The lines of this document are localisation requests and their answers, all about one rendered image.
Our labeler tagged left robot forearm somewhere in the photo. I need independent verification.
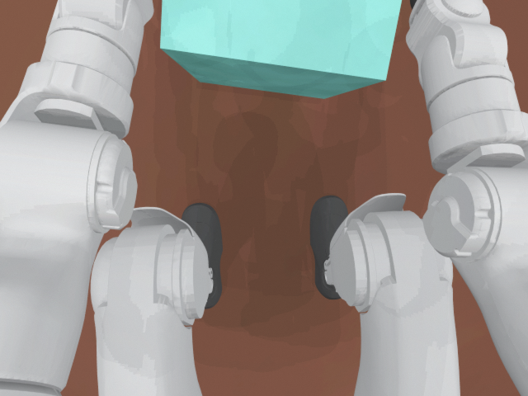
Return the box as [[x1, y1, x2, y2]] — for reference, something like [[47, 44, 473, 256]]
[[0, 0, 154, 139]]

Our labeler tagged right robot upper arm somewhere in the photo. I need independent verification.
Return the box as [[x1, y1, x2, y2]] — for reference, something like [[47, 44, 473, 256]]
[[422, 167, 528, 396]]

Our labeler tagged carton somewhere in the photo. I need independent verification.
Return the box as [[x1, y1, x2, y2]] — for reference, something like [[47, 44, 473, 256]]
[[160, 0, 402, 99]]

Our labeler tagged left robot thigh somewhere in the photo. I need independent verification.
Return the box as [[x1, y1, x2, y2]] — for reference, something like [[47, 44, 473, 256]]
[[94, 224, 206, 396]]

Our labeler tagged right robot forearm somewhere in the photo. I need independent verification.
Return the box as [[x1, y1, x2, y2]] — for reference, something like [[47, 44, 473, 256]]
[[406, 0, 528, 174]]

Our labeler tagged left robot upper arm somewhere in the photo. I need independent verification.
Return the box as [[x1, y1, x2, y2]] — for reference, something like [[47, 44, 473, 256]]
[[0, 120, 138, 396]]

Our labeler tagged robot left foot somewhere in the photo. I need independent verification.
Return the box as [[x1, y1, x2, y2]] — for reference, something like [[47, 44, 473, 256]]
[[181, 203, 223, 309]]

